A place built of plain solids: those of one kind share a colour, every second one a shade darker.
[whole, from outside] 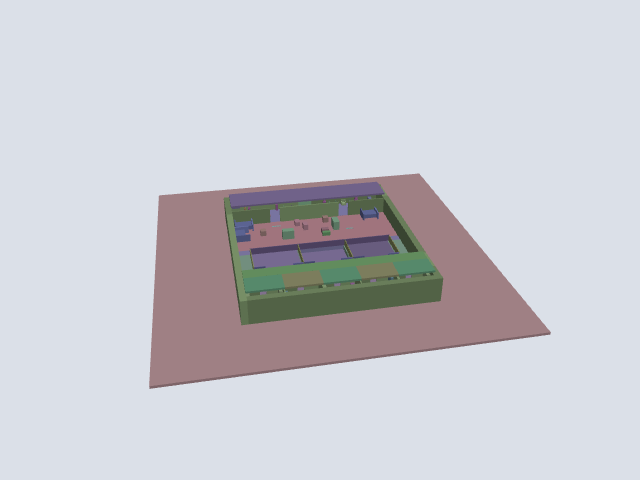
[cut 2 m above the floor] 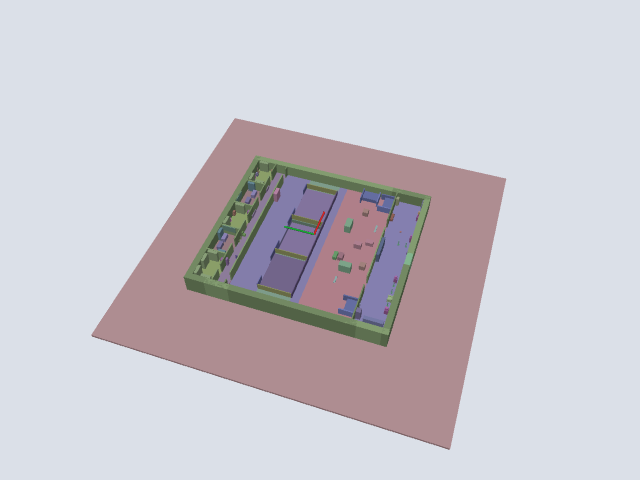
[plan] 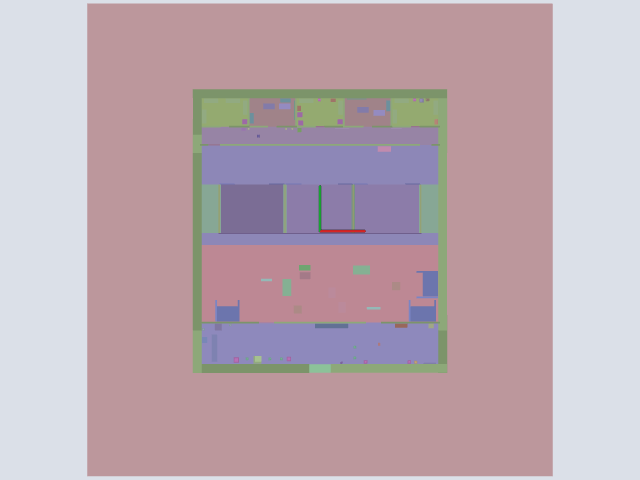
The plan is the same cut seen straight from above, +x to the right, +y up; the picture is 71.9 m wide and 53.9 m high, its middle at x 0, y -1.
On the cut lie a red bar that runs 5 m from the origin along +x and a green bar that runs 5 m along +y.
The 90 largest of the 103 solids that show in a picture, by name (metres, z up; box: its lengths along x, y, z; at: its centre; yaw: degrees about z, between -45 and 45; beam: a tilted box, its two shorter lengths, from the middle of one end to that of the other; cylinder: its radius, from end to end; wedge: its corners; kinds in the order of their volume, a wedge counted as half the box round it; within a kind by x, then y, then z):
{
 "ground_under_all_1": {"box": [52.3, 53.09, 0.4], "at": [0.0, -0.97, -0.75]},
 "wall_1": {"box": [1.0, 6.55, 3.99], "at": [-13.78, -12.64, 1.4]},
 "wall_2": {"box": [1.0, 21.74, 3.99], "at": [-13.78, -0.3, 1.4]},
 "wall_3": {"box": [1.0, 3.85, 3.99], "at": [-13.78, 10.7, 1.4]},
 "wall_4": {"box": [1.0, 5.1, 3.99], "at": [-13.78, 13.37, 1.4]},
 "wall_5": {"box": [2.3, 0.2, 3.99], "at": [-12.33, 11.72, 1.4]},
 "wall_6": {"box": [7.15, 1.0, 3.99], "at": [-10.7, 15.42, 1.4]},
 "wall_7": {"box": [6.62, 0.2, 3.99], "at": [-10.17, -10.27, 1.4]},
 "wall_8": {"box": [2.3, 0.2, 3.99], "at": [-9.07, 11.72, 1.4]},
 "wall_9": {"box": [0.2, 3.5, 3.99], "at": [-8.03, 13.37, 1.4]},
 "wall_10": {"box": [13.08, 1.0, 3.99], "at": [-7.74, -15.42, 1.4]},
 "wall_11": {"box": [2.3, 0.2, 3.99], "at": [-6.98, 11.72, 1.4]},
 "wall_12": {"box": [7.15, 1.0, 3.99], "at": [-5.35, 15.42, 1.4]},
 "wall_13": {"box": [2.3, 0.2, 3.99], "at": [-3.72, 11.72, 1.4]},
 "wall_14": {"box": [0.2, 3.5, 3.99], "at": [-2.67, 13.37, 1.4]},
 "wall_15": {"box": [2.3, 0.2, 3.99], "at": [-1.63, 11.72, 1.4]},
 "wall_16": {"box": [10.32, 0.2, 3.99], "at": [0.0, -10.27, 1.4]},
 "wall_17": {"box": [22.46, 0.2, 3.99], "at": [0.0, 9.67, 1.4]},
 "wall_18": {"box": [7.15, 1.0, 3.99], "at": [0.0, 15.42, 1.4]},
 "wall_19": {"box": [4.4, 0.2, 3.99], "at": [2.67, 11.72, 1.4]},
 "wall_20": {"box": [0.2, 3.5, 3.99], "at": [2.67, 13.37, 1.4]},
 "wall_21": {"box": [2.3, 0.2, 3.99], "at": [3.72, 11.72, 1.4]},
 "wall_22": {"box": [7.15, 1.0, 3.99], "at": [5.35, 15.42, 1.4]},
 "wall_23": {"box": [2.3, 0.2, 3.99], "at": [6.98, 11.72, 1.4]},
 "wall_24": {"box": [13.08, 1.0, 3.99], "at": [7.74, -15.42, 1.4]},
 "wall_25": {"box": [0.2, 3.5, 3.99], "at": [8.03, 13.37, 1.4]},
 "wall_26": {"box": [6.62, 0.2, 3.99], "at": [10.17, -10.27, 1.4]},
 "wall_27": {"box": [7.15, 1.0, 3.99], "at": [10.7, 15.42, 1.4]},
 "wall_28": {"box": [2.3, 0.2, 3.99], "at": [12.33, 11.72, 1.4]},
 "wall_29": {"box": [2.3, 0.2, 3.99], "at": [12.33, 11.72, 1.4]},
 "wall_30": {"box": [1.0, 6.55, 3.99], "at": [13.78, -12.64, 1.4]},
 "wall_31": {"box": [1.0, 21.74, 3.99], "at": [13.78, -0.3, 1.4]},
 "wall_32": {"box": [1.0, 3.85, 3.99], "at": [13.78, 10.7, 1.4]},
 "wall_33": {"box": [1.0, 5.1, 3.99], "at": [13.78, 13.37, 1.4]},
 "floor_yard_1": {"box": [26.75, 8.7, 1.28], "at": [0.0, -5.92, 0.04]},
 "floor_walkway_1": {"box": [26.75, 1.35, 1.28], "at": [0.0, -0.9, 0.04]},
 "floor_walkway_2": {"box": [26.75, 4.45, 1.28], "at": [0.0, 7.45, 0.04]},
 "floor_lobby_1": {"box": [26.75, 4.75, 1.28], "at": [0.0, -12.64, 0.04]},
 "floor_plot_1": {"box": [7.0, 5.44, 1.28], "at": [-7.62, 2.5, 0.04]},
 "floor_plot_2": {"box": [7.25, 5.44, 0.6], "at": [-0.1, 2.5, -0.3]},
 "floor_plot_3": {"box": [7.2, 5.44, 1.28], "at": [7.53, 2.5, 0.04]},
 "floor_back_corridor_1": {"box": [26.75, 2.05, 1.28], "at": [0.0, 10.7, 0.04]},
 "floor_store_1": {"box": [5.35, 3.3, 1.28], "at": [-10.7, 13.37, 0.04]},
 "floor_store_2": {"box": [5.35, 3.3, 1.28], "at": [0.0, 13.37, 0.04]},
 "floor_store_3": {"box": [5.35, 3.3, 1.28], "at": [10.7, 13.37, 0.04]},
 "floor_class_1": {"box": [5.35, 3.3, 1.28], "at": [-5.35, 13.37, 0.04]},
 "floor_class_2": {"box": [5.35, 3.3, 1.28], "at": [5.35, 13.37, 0.04]},
 "ceil_lobby_1": {"box": [26.75, 4.75, 0.3], "at": [0.0, -12.64, 4.23]},
 "floor_baulk_1": {"box": [2.25, 5.44, 1.28], "at": [-12.25, 2.5, 0.04]},
 "floor_baulk_2": {"box": [0.4, 5.44, 1.28], "at": [-3.92, 2.5, 0.04]},
 "floor_baulk_3": {"box": [0.4, 5.44, 1.28], "at": [3.73, 2.5, 0.04]},
 "floor_baulk_4": {"box": [2.25, 5.44, 1.28], "at": [12.25, 2.5, 0.04]},
 "ceil_back_corridor_1": {"box": [26.75, 2.05, 0.3], "at": [0.0, 10.7, 4.08]},
 "ceil_store_1": {"box": [5.35, 3.3, 0.3], "at": [-10.7, 13.37, 4.08]},
 "ceil_store_2": {"box": [5.35, 3.3, 0.3], "at": [0.0, 13.37, 4.08]},
 "ceil_store_3": {"box": [5.35, 3.3, 0.3], "at": [10.7, 13.37, 4.08]},
 "shelves_store_1": {"box": [0.5, 1.6, 2.0], "at": [-12.99, 12.87, 1.68]},
 "shelves_store_2": {"box": [1.6, 0.5, 2.0], "at": [-12.22, 14.64, 1.68]},
 "shelves_store_3": {"box": [1.6, 0.5, 2.0], "at": [-9.78, 14.64, 1.68]},
 "shelves_store_4": {"box": [0.5, 1.6, 2.0], "at": [-8.4, 13.87, 1.68]},
 "shelves_store_5": {"box": [1.6, 0.5, 2.0], "at": [-1.52, 14.64, 1.68]},
 "shelves_store_6": {"box": [0.5, 1.6, 2.0], "at": [2.29, 13.87, 1.68]},
 "shelves_store_7": {"box": [0.5, 1.6, 2.0], "at": [8.4, 12.87, 1.68]},
 "shelves_store_8": {"box": [1.6, 0.5, 2.0], "at": [9.18, 14.64, 1.68]},
 "shelves_store_9": {"box": [0.5, 1.6, 2.0], "at": [12.99, 13.87, 1.68]},
 "ceil_class_1": {"box": [5.35, 3.3, 0.3], "at": [-5.35, 13.37, 4.08]},
 "ceil_class_2": {"box": [5.35, 3.3, 0.3], "at": [5.35, 13.37, 4.08]},
 "door_leaf_1": {"box": [2.4, 0.97, 4.55], "at": [0.0, -15.44, 1.68]},
 "bay_hall_1": {"box": [2.35, 1.7, 0.7], "at": [-10.4, -9.29, 1.03]},
 "bay_hall_2": {"box": [2.65, 1.7, 0.7], "at": [11.5, -9.29, 1.03]},
 "bay_hall_3": {"box": [1.7, 2.65, 0.7], "at": [12.39, -6.0, 1.03]},
 "rail_far_1": {"box": [22.77, 0.12, 2.33], "at": [0.0, -0.28, 0.56]},
 "rail_baulk_1": {"box": [0.12, 5.44, 2.33], "at": [-11.32, 2.5, 0.56]},
 "rail_baulk_2": {"box": [0.12, 5.44, 2.33], "at": [-3.92, 2.5, 0.56]},
 "rail_baulk_3": {"box": [0.12, 5.44, 2.33], "at": [3.73, 2.5, 0.56]},
 "rail_baulk_4": {"box": [0.12, 5.44, 2.33], "at": [11.32, 2.5, 0.56]},
 "roller_hall_1": {"box": [1.0, 1.9, 1.5], "at": [-3.72, -6.34, 1.43]},
 "roller_hall_2": {"box": [1.9, 1.0, 1.5], "at": [4.66, -4.37, 1.43]},
 "lockers_lobby_1": {"box": [3.75, 0.5, 1.8], "at": [1.3, -10.65, 1.58]},
 "cupboard_class_1": {"box": [0.45, 1.2, 1.91], "at": [-7.67, 12.67, 1.63]},
 "cupboard_class_2": {"box": [1.2, 0.45, 1.91], "at": [-3.88, 14.66, 1.63]},
 "cupboard_class_3": {"box": [0.45, 1.2, 1.91], "at": [7.67, 14.07, 1.63]},
 "pallet_hall_1": {"box": [1.2, 0.8, 0.76], "at": [-1.66, -5.01, 1.05]},
 "pallet_hall_2": {"box": [0.8, 1.2, 1.0], "at": [1.34, -6.92, 1.18]},
 "pallet_hall_3": {"box": [0.8, 1.2, 0.76], "at": [2.48, -8.56, 1.05]},
 "desk_lobby_1": {"box": [0.6, 3.05, 1.05], "at": [-11.85, -13.14, 1.2]},
 "tool_cabinet_walkway_1": {"box": [1.5, 0.62, 1.91], "at": [7.22, 9.23, 1.63]},
 "big_bag_hall_1": {"box": [0.92, 0.92, 0.91], "at": [-2.5, -8.8, 1.13]},
 "big_bag_hall_2": {"box": [0.92, 0.92, 0.91], "at": [8.56, -6.17, 1.13]},
 "drinks_machine_lobby_1": {"box": [0.8, 0.75, 1.85], "at": [-11.43, -10.78, 1.6]}
}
